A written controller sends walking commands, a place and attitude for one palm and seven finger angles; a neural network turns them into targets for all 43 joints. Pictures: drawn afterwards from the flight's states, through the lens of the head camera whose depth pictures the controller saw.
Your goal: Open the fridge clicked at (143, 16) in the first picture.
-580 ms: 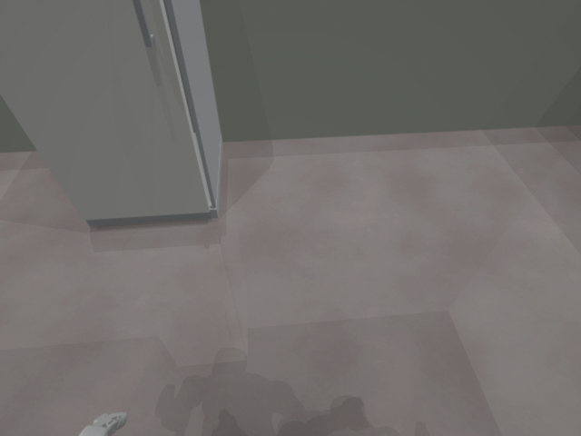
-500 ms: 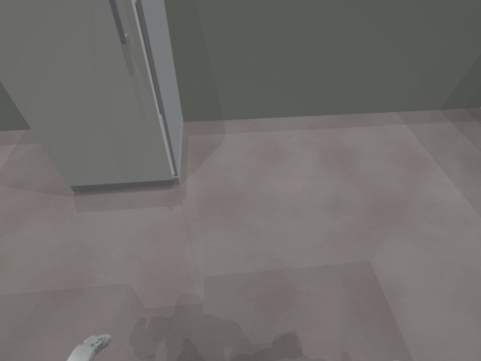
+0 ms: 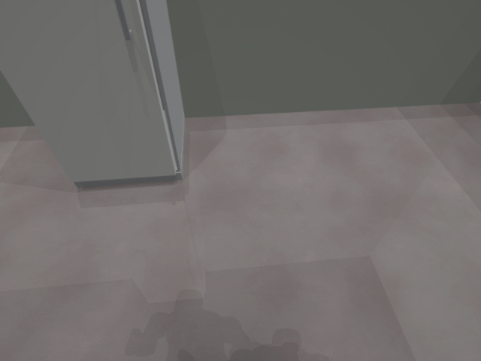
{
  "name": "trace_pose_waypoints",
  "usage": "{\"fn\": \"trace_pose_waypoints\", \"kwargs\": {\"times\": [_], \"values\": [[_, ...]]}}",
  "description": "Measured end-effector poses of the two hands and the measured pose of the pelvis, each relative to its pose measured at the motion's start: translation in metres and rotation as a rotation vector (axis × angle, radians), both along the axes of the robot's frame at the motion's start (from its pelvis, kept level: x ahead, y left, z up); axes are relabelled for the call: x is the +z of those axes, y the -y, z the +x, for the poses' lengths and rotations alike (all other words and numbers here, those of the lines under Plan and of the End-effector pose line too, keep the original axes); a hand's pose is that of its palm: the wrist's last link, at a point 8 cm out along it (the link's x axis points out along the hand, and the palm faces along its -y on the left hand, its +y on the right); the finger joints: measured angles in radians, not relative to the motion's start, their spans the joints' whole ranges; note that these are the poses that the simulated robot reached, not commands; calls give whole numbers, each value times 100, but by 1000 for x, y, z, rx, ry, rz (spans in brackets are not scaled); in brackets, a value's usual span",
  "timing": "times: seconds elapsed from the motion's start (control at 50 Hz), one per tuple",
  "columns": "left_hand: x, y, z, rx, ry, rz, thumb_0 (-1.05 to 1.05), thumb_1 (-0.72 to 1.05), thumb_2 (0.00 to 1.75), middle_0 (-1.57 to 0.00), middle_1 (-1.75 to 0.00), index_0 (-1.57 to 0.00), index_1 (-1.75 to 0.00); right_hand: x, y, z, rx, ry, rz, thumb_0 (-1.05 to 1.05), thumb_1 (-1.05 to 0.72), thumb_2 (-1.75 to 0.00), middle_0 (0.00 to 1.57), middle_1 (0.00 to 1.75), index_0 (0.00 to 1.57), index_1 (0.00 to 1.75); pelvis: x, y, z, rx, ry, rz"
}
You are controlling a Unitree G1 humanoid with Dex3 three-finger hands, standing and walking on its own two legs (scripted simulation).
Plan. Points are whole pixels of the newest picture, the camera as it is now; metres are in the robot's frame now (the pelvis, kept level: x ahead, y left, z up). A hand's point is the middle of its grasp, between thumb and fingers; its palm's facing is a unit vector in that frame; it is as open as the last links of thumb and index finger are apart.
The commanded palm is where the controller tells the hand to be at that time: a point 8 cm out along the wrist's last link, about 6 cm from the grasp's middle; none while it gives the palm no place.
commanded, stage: stand and wait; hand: right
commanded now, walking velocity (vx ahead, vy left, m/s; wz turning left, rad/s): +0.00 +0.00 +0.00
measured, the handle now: out of the picture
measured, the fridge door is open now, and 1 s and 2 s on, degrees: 0 0 0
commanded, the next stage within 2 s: look at it before walking up in 0.32 s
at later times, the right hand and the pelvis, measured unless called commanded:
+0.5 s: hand out of the picture +0.07 -0.24 -0.15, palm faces -0.03 +0.94 -0.33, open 7.4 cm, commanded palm none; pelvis -0.01 +0.01 +0.00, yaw +0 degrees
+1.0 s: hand out of the picture +0.08 -0.23 -0.15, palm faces -0.02 +0.94 -0.33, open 7.4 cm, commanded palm none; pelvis +0.00 +0.02 +0.00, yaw +0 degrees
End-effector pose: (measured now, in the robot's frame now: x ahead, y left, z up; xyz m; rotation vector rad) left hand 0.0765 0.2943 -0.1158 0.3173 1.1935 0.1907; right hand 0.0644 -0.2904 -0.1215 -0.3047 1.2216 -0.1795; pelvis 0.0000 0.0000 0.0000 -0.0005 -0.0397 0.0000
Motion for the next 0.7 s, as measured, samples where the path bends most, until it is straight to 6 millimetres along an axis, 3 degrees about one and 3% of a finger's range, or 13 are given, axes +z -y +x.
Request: {"fn": "trace_pose_waypoints", "kwargs": {"times": [0.3, 0.7], "values": [[-4, -3, -17, 8, -23, -17, 1, 90, 90, -20, -30, -20, -29, 6, -5, 0, 7, 21, -8, 1, -91, -90, 20, 30, 20, 30, 2, -6, -9, -1, 1, -1], [-3, -9, -7, 2, -24, -15, 1, 90, 90, -20, -30, -20, -29, 4, -12, 1, -1, 0, -2, 1, -91, -90, 20, 30, 20, 30, 3, -12, -3, -2, -8, -2]]}}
